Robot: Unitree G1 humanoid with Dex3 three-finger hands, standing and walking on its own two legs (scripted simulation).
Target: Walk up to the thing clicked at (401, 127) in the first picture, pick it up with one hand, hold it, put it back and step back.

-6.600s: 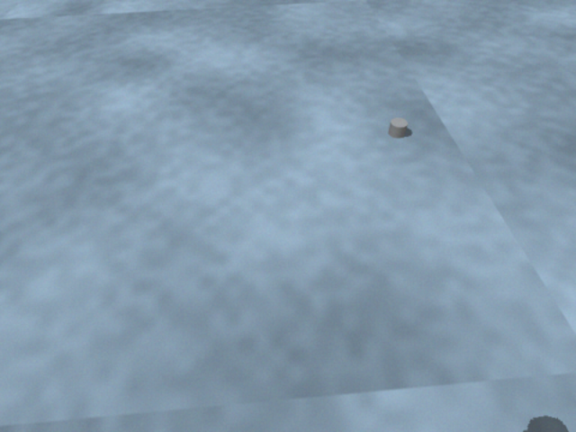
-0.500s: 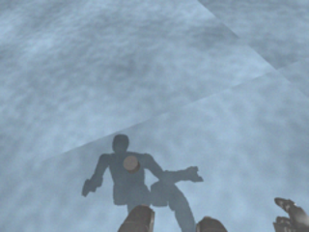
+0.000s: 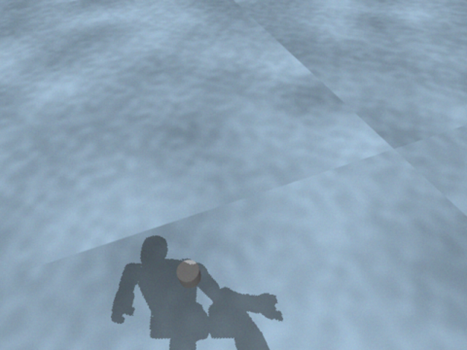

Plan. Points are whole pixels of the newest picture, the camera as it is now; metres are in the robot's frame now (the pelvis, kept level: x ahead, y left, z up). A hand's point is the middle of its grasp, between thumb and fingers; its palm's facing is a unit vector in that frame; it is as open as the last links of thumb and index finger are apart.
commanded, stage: walk up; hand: left
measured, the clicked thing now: (189, 274) +0.53 +0.24 -0.72
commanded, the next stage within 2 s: stand in 0.80 s
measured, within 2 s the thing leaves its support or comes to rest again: neither
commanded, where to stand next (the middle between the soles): +0.11 +0.02 m, yaw -4 degrees
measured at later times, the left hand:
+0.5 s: hand out of the picture +0.11 +0.25 -0.13, palm faces -0.04 -0.94 -0.35, open 7.4 cm
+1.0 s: hand out of the picture +0.10 +0.25 -0.14, palm faces -0.06 -0.94 -0.35, open 7.4 cm
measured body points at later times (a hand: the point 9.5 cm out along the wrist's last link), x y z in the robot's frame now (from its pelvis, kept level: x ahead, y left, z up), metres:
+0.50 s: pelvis +0.00 +0.00 +0.02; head +0.01 +0.00 +0.47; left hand +0.11 +0.30 -0.11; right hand +0.09 -0.30 -0.12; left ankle +0.00 +0.15 -0.73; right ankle +0.03 -0.14 -0.73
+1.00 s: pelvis +0.00 +0.00 +0.02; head +0.02 +0.00 +0.47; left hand +0.10 +0.30 -0.11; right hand +0.07 -0.30 -0.12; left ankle +0.00 +0.15 -0.73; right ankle +0.03 -0.14 -0.73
